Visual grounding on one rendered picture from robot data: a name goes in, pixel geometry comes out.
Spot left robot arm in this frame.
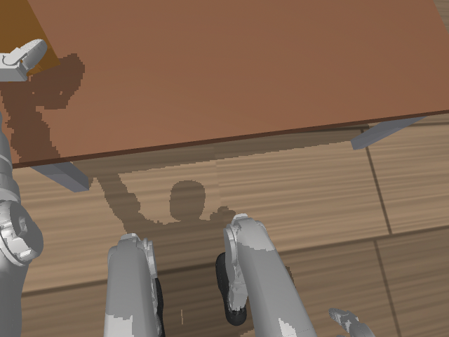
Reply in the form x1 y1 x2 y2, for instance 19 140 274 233
0 112 43 337

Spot right robot foot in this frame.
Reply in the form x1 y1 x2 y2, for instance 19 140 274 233
215 252 247 326

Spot coffee table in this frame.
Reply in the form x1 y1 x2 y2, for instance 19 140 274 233
0 0 449 192

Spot right robot hand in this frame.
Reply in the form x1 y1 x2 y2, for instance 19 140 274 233
328 308 375 337

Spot carton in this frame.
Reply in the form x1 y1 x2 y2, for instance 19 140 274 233
0 0 61 83

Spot left robot hand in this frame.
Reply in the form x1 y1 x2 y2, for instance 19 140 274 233
0 39 48 81

